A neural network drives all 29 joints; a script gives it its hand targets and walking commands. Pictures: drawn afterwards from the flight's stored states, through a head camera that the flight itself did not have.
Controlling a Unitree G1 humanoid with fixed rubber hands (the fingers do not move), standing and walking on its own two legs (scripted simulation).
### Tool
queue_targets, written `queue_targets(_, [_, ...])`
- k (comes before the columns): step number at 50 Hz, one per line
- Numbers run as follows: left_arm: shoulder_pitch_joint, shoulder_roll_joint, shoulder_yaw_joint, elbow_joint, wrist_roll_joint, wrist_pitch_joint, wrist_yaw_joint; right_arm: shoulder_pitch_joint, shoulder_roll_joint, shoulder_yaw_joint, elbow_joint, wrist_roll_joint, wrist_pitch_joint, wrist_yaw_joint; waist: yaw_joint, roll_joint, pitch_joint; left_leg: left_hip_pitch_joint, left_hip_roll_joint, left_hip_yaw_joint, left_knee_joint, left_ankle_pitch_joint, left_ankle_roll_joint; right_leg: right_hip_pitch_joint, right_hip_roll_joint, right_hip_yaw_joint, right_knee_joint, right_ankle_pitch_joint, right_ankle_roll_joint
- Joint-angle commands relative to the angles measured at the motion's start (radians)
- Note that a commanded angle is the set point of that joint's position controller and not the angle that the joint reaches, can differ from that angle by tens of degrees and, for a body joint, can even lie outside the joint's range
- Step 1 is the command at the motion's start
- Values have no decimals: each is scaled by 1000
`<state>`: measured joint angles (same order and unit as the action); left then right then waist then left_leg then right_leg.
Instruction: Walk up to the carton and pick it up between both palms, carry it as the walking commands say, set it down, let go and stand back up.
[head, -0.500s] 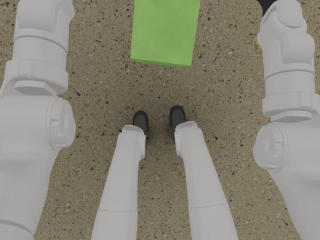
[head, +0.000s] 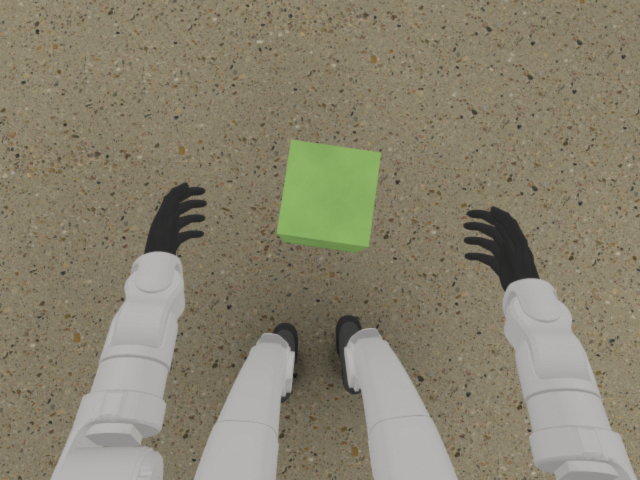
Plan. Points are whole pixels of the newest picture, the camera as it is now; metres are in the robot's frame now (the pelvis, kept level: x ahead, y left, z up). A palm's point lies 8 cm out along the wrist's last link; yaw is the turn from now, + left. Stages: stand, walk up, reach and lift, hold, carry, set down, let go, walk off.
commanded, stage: let go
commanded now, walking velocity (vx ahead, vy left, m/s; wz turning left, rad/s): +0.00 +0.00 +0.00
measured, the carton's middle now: (327, 202) +0.48 -0.03 -0.60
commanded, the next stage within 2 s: stand in 0.90 s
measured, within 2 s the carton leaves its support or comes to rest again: neither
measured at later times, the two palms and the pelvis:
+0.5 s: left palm (78, 369) +0.22 +0.24 -0.03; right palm (550, 376) +0.20 -0.22 -0.03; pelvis +0.06 +0.01 +0.05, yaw +0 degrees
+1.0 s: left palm (65, 380) +0.21 +0.25 -0.04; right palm (559, 366) +0.21 -0.23 -0.03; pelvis +0.07 +0.01 +0.04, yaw +0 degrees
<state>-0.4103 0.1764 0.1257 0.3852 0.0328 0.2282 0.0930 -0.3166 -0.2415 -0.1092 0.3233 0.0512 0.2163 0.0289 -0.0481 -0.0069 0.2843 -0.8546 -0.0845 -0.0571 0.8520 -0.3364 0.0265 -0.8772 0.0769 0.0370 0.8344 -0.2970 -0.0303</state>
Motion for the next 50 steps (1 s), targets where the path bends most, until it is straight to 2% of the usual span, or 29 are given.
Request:
queue_targets(1, [-30,78,18,-94,23,-97,-23,34,-75,-41,-64,-34,-97,18,2,-2,-1001,277,44,11,-135,318,-27,695,-50,38,-82,522,61])
queue_targets(5, [99,66,40,28,25,-136,-51,122,-43,-22,48,-56,-137,32,21,3,-737,347,68,16,-240,205,-20,593,-66,25,-189,301,50])
queue_targets(7, [192,65,38,60,26,-154,-65,200,-35,-10,68,-62,-152,31,30,5,-662,411,73,22,-284,193,-17,609,-69,20,-236,255,50])
queue_targets(11, [316,62,16,54,25,-189,-91,313,-45,-6,55,-70,-176,25,22,8,-543,511,72,21,-357,213,-13,671,-63,15,-313,257,50])
queue_targets(20, [482,99,-30,-52,5,-229,-115,480,-76,20,-30,-67,-209,34,35,5,-446,684,68,-3,-437,407,-30,808,-44,-2,-396,367,54])
queue_targets(25, [563,119,-41,-100,-17,-198,-134,499,-89,25,-51,-61,-182,42,40,31,-376,739,71,-9,-454,377,-47,801,-40,-10,-414,280,46])
queue_targets(29, [585,120,-49,-110,-31,-164,-143,509,-87,33,-39,-65,-147,45,42,23,-311,742,73,-5,-463,324,-47,798,-41,-13,-417,231,42])
queue_targets(32, [587,119,-53,-101,-31,-146,-145,499,-88,28,-27,-72,-125,43,41,16,-275,741,76,-3,-462,308,-48,791,-39,-14,-418,213,40])
queue_targets(36, [576,125,-51,-86,-27,-139,-141,489,-86,22,-20,-73,-98,32,38,10,-268,750,77,-5,-449,349,-46,799,-35,-10,-415,243,41])
queue_targets(41, [579,135,-67,-61,-36,-151,-115,473,-86,35,-13,-80,-35,2,63,29,-291,785,90,7,-410,433,-44,766,-30,-2,-384,254,28])
queue_targets(45, [590,132,-72,-43,-44,-157,-101,469,-77,46,-23,-82,-8,-24,72,9,-286,821,88,-3,-380,444,-44,701,-30,-12,-377,248,25])
queue_targets(46, [623,245,-44,107,9,-190,-81,472,-197,3,119,-66,-104,-45,49,40,-488,747,124,-59,-363,472,-42,726,-109,52,-351,381,29])
queue_targets(47, [637,268,-35,119,17,-209,-72,497,-215,-6,140,-67,-150,-48,51,15,-506,765,131,-68,-362,495,-34,765,-126,66,-340,459,22])
queue_targets(48, [629,269,-39,134,20,-222,-72,506,-217,-9,164,-72,-179,-46,42,14,-490,766,134,-77,-366,493,-27,744,-131,75,-340,468,16])
queue_targets(50, [621,256,-41,170,15,-241,-69,506,-192,-2,209,-82,-212,-44,46,26,-438,736,140,-104,-388,460,-12,703,-132,80,-357,395,14])
